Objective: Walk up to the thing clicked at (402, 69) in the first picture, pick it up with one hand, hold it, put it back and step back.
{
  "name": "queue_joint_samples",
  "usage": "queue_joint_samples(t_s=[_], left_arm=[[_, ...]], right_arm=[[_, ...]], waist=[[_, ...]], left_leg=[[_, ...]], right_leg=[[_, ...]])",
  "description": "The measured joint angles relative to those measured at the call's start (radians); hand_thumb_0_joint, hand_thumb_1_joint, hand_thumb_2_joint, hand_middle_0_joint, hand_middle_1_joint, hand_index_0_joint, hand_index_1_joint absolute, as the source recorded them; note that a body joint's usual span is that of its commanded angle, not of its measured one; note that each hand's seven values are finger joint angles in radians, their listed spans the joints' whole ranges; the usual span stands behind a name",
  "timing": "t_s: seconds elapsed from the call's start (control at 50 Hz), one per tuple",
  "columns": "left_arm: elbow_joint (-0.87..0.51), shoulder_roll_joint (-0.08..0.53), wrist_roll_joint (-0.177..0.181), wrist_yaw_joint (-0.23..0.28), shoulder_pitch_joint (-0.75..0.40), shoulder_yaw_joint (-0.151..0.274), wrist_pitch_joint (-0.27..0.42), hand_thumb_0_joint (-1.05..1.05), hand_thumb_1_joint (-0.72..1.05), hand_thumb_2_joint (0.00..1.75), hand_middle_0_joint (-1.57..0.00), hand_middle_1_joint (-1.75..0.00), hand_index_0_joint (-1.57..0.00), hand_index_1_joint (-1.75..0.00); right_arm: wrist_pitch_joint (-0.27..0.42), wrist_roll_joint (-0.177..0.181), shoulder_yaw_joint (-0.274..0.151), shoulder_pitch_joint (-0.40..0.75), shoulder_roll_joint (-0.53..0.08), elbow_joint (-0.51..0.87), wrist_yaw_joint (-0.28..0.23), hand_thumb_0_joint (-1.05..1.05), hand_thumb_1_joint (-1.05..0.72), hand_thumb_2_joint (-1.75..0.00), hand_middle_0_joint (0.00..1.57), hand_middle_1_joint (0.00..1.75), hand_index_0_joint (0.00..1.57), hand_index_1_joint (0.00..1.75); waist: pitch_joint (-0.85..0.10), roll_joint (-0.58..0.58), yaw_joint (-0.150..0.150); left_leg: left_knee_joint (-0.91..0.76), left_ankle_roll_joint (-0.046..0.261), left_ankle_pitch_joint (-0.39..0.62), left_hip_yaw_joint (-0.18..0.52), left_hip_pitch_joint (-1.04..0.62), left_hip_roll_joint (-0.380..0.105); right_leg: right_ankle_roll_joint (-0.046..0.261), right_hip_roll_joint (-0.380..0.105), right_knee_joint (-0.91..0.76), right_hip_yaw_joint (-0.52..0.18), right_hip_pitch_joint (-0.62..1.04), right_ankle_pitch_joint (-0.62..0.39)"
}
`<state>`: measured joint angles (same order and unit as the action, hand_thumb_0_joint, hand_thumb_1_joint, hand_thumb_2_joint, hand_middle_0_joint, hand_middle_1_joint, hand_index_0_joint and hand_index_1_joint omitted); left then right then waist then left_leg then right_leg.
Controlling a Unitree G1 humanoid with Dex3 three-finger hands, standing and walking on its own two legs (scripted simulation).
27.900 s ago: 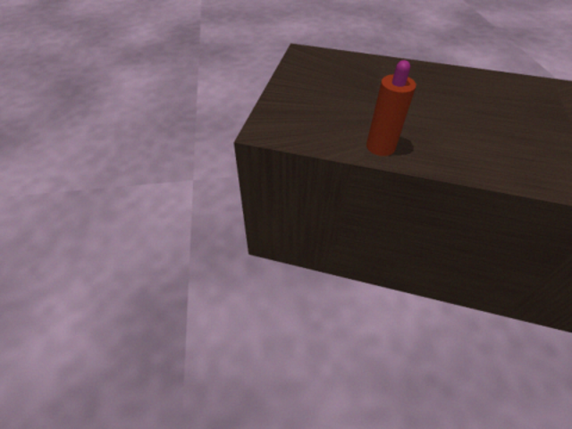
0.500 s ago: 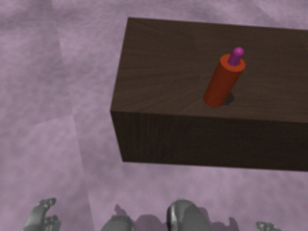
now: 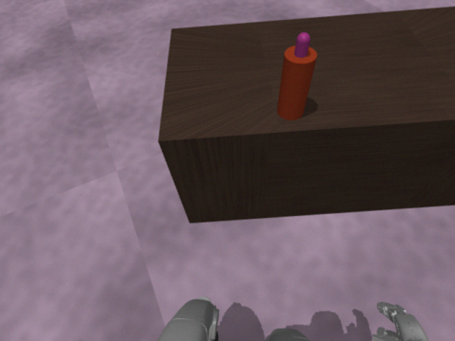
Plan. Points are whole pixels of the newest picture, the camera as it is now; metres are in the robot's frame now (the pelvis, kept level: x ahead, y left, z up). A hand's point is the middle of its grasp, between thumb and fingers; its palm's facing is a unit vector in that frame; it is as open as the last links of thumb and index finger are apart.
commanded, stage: step back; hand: right
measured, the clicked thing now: (296, 77) +0.76 -0.14 -0.03
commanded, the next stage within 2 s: stand in 1.94 s
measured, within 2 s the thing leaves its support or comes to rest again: neither
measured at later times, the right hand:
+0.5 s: hand out of the picture -0.06 -0.25 -0.12, palm faces -0.11 +0.89 -0.45, open 7.4 cm
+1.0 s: hand out of the picture -0.23 -0.28 -0.16, palm faces -0.13 +0.91 -0.40, open 7.4 cm
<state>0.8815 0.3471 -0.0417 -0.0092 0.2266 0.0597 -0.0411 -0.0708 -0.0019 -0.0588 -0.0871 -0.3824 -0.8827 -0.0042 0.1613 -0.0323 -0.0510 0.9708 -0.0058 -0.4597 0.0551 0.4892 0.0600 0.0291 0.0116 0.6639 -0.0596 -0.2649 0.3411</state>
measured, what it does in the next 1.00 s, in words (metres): walks backwards: left foot, then right foot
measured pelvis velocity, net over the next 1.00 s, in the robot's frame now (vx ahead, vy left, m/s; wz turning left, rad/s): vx -0.32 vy -0.02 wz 0.10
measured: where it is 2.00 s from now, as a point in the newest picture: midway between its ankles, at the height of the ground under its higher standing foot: outside the picture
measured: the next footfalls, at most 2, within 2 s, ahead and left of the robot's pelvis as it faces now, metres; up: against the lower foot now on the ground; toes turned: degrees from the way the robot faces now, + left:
left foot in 0.26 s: -0.09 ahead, +0.12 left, +0.00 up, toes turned +4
right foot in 0.66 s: -0.22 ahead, -0.14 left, +0.00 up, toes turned +3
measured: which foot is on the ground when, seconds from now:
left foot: up 0.00-0.24, down 0.26-0.72, up 0.74-0.98, down 1.00-1.00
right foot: down 0.00-0.30, up 0.32-0.64, down 0.66-1.00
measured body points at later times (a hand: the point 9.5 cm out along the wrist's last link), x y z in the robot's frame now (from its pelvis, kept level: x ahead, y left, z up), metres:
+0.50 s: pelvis -0.16 +0.01 +0.01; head -0.11 +0.05 +0.45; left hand -0.06 +0.33 -0.12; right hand -0.05 -0.30 -0.09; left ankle -0.13 +0.12 -0.73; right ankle -0.18 -0.15 -0.63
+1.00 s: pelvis -0.32 -0.02 -0.01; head -0.28 -0.01 +0.44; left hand -0.24 +0.32 -0.11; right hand -0.22 -0.33 -0.13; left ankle -0.35 +0.09 -0.73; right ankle -0.26 -0.14 -0.73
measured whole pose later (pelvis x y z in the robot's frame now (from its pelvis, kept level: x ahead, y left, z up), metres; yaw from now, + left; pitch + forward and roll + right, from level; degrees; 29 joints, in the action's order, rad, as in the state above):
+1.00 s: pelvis -0.32 -0.02 -0.01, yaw +6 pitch -2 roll +1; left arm 0.84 0.39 -0.05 0.00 0.15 0.07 -0.04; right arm -0.02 -0.02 -0.05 -0.23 -0.38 -0.94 -0.01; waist 0.11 0.01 -0.02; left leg 0.64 0.00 -0.40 0.02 0.23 0.04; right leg 0.00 -0.06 0.71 0.03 -0.37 0.30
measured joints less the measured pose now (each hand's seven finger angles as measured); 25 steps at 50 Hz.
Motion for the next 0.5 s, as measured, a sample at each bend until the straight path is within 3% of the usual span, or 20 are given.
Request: queue_joint_samples(t_s=[0.04, 0.1, 0.2, 0.26, 0.3, 0.32, 0.36, 0.38, 0.44, 0.5], left_arm=[[-0.009, -0.004, 0.001, 0.006, -0.002, 0.003, -0.005, 0.00, 0.90, 0.89, -0.21, -0.30, -0.21, -0.30], [-0.035, -0.004, 0.000, 0.013, -0.031, 0.009, -0.009, 0.00, 0.90, 0.89, -0.21, -0.30, -0.21, -0.30], [-0.102, 0.007, 0.000, 0.027, -0.116, 0.011, -0.002, 0.00, 0.90, 0.89, -0.21, -0.30, -0.21, -0.30], [-0.127, 0.025, 0.010, 0.027, -0.161, 0.005, -0.006, 0.00, 0.90, 0.89, -0.21, -0.30, -0.21, -0.30], [-0.122, 0.050, 0.016, 0.025, -0.182, 0.007, -0.019, 0.00, 0.90, 0.89, -0.21, -0.30, -0.20, -0.30], [-0.112, 0.053, 0.019, 0.026, -0.179, 0.007, -0.026, 0.00, 0.90, 0.89, -0.21, -0.30, -0.20, -0.30], [-0.081, 0.042, 0.018, 0.029, -0.163, 0.007, -0.042, 0.00, 0.90, 0.89, -0.21, -0.30, -0.20, -0.30], [-0.066, 0.037, 0.018, 0.027, -0.157, 0.006, -0.048, 0.00, 0.90, 0.89, -0.21, -0.30, -0.20, -0.30], [-0.053, 0.038, 0.031, 0.020, -0.127, 0.008, -0.049, 0.00, 0.90, 0.89, -0.21, -0.30, -0.20, -0.30], [-0.053, 0.046, 0.030, 0.017, -0.102, 0.015, -0.040, 0.00, 0.90, 0.89, -0.21, -0.30, -0.20, -0.30]], right_arm=[[0.004, 0.006, 0.002, -0.030, -0.005, -0.009, 0.000, 0.00, -0.90, -0.90, 0.21, 0.30, 0.21, 0.30], [0.014, 0.008, 0.003, -0.077, -0.021, -0.017, -0.009, 0.00, -0.90, -0.90, 0.21, 0.30, 0.21, 0.30], [0.019, -0.004, 0.001, -0.122, -0.035, -0.036, -0.022, 0.00, -0.90, -0.90, 0.21, 0.30, 0.20, 0.30], [0.030, -0.011, 0.002, -0.131, -0.027, -0.039, -0.018, 0.00, -0.90, -0.90, 0.21, 0.30, 0.20, 0.30], [0.034, -0.019, 0.000, -0.114, 0.004, -0.050, -0.014, 0.00, -0.90, -0.90, 0.21, 0.30, 0.20, 0.30], [0.034, -0.026, 0.003, -0.113, 0.013, -0.047, -0.008, 0.00, -0.90, -0.90, 0.21, 0.30, 0.20, 0.30], [0.035, -0.034, 0.009, -0.119, 0.016, -0.038, 0.003, 0.00, -0.90, -0.90, 0.21, 0.30, 0.21, 0.30], [0.037, -0.037, 0.010, -0.122, 0.018, -0.035, 0.003, 0.00, -0.90, -0.90, 0.21, 0.30, 0.21, 0.30], [0.037, -0.041, 0.017, -0.121, 0.027, -0.029, -0.005, 0.00, -0.90, -0.90, 0.21, 0.30, 0.21, 0.30], [0.041, -0.035, 0.016, -0.093, 0.024, -0.007, -0.007, 0.00, -0.90, -0.90, 0.21, 0.30, 0.21, 0.30]], waist=[[-0.017, 0.006, 0.006], [-0.032, -0.002, 0.022], [0.001, -0.002, 0.049], [0.023, 0.021, 0.062], [0.056, 0.096, 0.052], [0.055, 0.113, 0.044], [0.036, 0.088, 0.067], [0.025, 0.074, 0.080], [-0.010, 0.071, 0.068], [-0.011, 0.076, 0.046]], left_leg=[[0.116, -0.002, 0.005, 0.053, 0.004, 0.044], [0.175, -0.015, 0.014, 0.091, -0.031, 0.059], [-0.041, -0.029, -0.051, 0.043, -0.159, 0.009], [-0.261, -0.010, 0.017, -0.008, -0.243, -0.024], [-0.306, 0.020, 0.069, -0.049, -0.267, 0.012], [-0.305, 0.029, 0.076, -0.064, -0.266, 0.013], [-0.296, 0.040, 0.089, -0.046, -0.248, -0.020], [-0.307, 0.042, 0.104, -0.031, -0.244, -0.036], [-0.372, 0.036, 0.164, -0.031, -0.230, -0.064], [-0.399, 0.032, 0.209, -0.044, -0.199, -0.077]], right_leg=[[-0.006, -0.015, -0.034, -0.002, -0.012, -0.036], [-0.009, -0.020, -0.058, 0.016, -0.049, -0.076], [-0.016, -0.038, -0.040, 0.068, -0.112, -0.115], [-0.029, -0.057, 0.008, 0.093, -0.161, -0.124], [-0.031, -0.090, 0.045, 0.054, -0.181, -0.129], [-0.025, -0.077, 0.077, 0.026, -0.194, -0.058], [-0.025, 0.006, 0.243, -0.017, -0.226, 0.128], [-0.024, 0.044, 0.340, -0.035, -0.236, 0.165], [-0.019, 0.107, 0.545, -0.089, -0.246, 0.148], [-0.039, 0.102, 0.553, -0.104, -0.195, 0.130]])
